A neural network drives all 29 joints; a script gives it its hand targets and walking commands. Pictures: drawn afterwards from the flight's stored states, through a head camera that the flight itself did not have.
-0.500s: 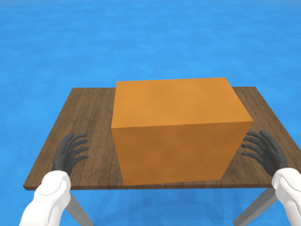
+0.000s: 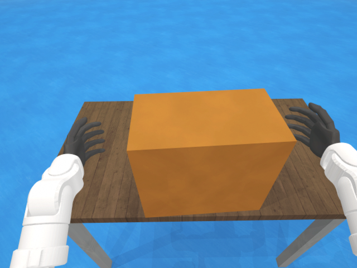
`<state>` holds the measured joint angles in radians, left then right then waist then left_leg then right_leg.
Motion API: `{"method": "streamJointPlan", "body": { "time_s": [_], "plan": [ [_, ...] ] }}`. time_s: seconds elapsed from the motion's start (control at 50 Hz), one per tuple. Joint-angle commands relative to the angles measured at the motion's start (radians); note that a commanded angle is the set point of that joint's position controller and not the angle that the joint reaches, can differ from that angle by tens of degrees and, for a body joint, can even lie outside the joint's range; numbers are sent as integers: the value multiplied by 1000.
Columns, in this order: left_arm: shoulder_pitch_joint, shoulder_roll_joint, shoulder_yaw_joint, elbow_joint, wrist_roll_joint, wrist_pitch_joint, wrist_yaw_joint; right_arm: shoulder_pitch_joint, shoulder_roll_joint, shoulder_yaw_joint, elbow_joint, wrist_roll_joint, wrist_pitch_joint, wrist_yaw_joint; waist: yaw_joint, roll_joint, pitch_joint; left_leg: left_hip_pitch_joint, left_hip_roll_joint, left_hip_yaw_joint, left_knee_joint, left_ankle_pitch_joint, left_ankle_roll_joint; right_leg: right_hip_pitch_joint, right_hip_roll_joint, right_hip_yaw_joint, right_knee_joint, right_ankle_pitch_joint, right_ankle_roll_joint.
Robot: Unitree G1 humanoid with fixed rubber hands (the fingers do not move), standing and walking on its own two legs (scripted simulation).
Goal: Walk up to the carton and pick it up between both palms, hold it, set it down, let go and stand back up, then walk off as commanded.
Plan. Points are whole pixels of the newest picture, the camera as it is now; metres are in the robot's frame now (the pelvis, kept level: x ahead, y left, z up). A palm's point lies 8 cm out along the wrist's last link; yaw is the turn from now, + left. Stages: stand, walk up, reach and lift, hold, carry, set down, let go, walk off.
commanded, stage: reach and lift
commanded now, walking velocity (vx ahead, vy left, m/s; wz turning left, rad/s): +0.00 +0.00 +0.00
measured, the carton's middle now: (201, 156) +0.40 -0.03 +0.03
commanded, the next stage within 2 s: none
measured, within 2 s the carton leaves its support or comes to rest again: neither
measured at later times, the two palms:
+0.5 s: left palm (76, 119) +0.39 +0.25 +0.18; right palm (323, 102) +0.40 -0.27 +0.21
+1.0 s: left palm (80, 101) +0.43 +0.25 +0.19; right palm (317, 82) +0.44 -0.26 +0.23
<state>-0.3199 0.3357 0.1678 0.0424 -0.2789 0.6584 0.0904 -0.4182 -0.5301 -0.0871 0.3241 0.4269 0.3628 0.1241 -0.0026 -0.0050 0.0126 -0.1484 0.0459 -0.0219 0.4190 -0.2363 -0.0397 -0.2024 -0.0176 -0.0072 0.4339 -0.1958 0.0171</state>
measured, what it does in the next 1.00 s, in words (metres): stands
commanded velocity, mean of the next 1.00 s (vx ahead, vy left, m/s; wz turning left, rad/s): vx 0.00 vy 0.00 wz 0.00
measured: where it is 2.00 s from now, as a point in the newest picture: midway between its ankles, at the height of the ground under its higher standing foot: outside the picture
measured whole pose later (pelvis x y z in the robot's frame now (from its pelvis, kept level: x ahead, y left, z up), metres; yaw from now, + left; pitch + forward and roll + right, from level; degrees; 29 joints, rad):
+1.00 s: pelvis +0.00 +0.00 +0.00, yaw +0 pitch +5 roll +0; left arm -0.94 0.45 0.08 0.76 -0.34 0.56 0.11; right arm -1.07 -0.58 0.03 0.96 0.46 0.39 0.12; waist 0.00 -0.01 -0.08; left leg -0.29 0.05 -0.02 0.42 -0.22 -0.05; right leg -0.35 -0.02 -0.01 0.43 -0.18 0.02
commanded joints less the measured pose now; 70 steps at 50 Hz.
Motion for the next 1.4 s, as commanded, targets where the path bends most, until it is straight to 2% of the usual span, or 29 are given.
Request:
{"method": "streamJointPlan", "body": {
  "time_s": [0.0,0.1,0.14,0.18,0.26,0.42,0.46,0.56,0.78,0.88,0.94,0.98,1.06,1.1,1.18,1.2,1.28,1.38],
  "plan": [
    [-479,242,102,-125,-12,-30,3,-435,-308,-23,-53,47,-17,-10,50,-6,-353,-60,-66,60,-123,224,9,170,76,32,-109,248,-22],
    [-564,268,102,-68,-10,-13,6,-521,-325,3,20,55,-4,-12,63,7,-380,-57,-61,60,-107,270,0,174,80,24,-104,290,-25],
    [-617,268,81,-17,-21,-9,5,-577,-330,1,50,54,0,-10,56,3,-379,-67,-60,55,-107,255,0,159,78,17,-105,280,-25],
    [-633,277,87,-11,-17,-6,7,-598,-331,23,62,59,0,-10,69,0,-410,-59,-59,56,-98,294,-2,179,81,17,-96,321,-26],
    [-709,287,70,51,-15,-3,5,-674,-344,34,130,55,4,-7,66,5,-421,-62,-59,54,-91,298,-6,170,79,7,-93,335,-26],
    [-849,314,19,129,-31,-9,12,-819,-348,76,226,68,3,-3,78,5,-480,-61,-57,52,-75,320,-9,169,78,0,-84,368,-26],
    [-884,322,11,180,-27,-8,13,-854,-351,81,273,65,5,-3,82,8,-474,-70,-56,52,-76,310,-11,163,78,-2,-85,359,-24],
    [-933,331,-14,225,-37,-13,14,-915,-350,103,324,70,4,-7,87,10,-510,-60,-57,57,-66,361,-16,177,82,-6,-75,418,-25],
    [-1098,369,-53,417,-59,-78,23,-1089,-335,148,442,79,-13,-6,123,-7,-591,-122,-57,72,-53,363,-18,194,82,-8,-53,442,-14],
    [-1168,368,-73,519,-65,-127,28,-1136,-318,160,534,72,-28,-1,126,-6,-614,-155,-57,75,-48,349,-24,167,81,-13,-47,433,-13],
    [-1147,351,-78,594,-55,-161,23,-1122,-289,194,585,77,-43,3,141,-12,-602,-161,-57,79,-46,359,-25,166,82,-14,-48,438,-9],
    [-1129,329,-100,630,-61,-192,14,-1095,-267,198,620,69,-57,4,130,-11,-579,-168,-58,76,-44,347,-25,156,79,-13,-47,422,-8],
    [-1091,302,-105,667,-59,-262,2,-1066,-233,217,620,62,-103,8,145,-24,-593,-173,-59,81,-32,358,-25,150,78,-15,-38,434,-7],
    [-1082,281,-119,671,-63,-303,-1,-1049,-222,222,618,60,-130,10,138,-22,-606,-164,-58,82,-28,359,-27,125,82,-19,-35,419,-6],
    [-1048,267,-132,742,-71,-379,-13,-1019,-200,249,619,72,-187,11,156,-17,-632,-183,-56,89,-16,341,-22,92,79,-23,-26,385,-6],
    [-1048,272,-126,766,-75,-400,-16,-1027,-198,257,608,78,-205,10,170,-26,-645,-198,-56,93,-12,335,-18,93,76,-19,-22,378,-4],
    [-1059,259,-157,825,-96,-498,-23,-1031,-190,275,597,95,-279,5,168,-31,-705,-216,-50,95,4,335,-15,60,78,-26,-8,363,0],
    [-1040,242,-189,920,-109,-611,-35,-1000,-175,312,648,125,-361,0,172,-24,-742,-216,-41,94,29,348,-12,9,80,-32,11,343,5]
  ]
}}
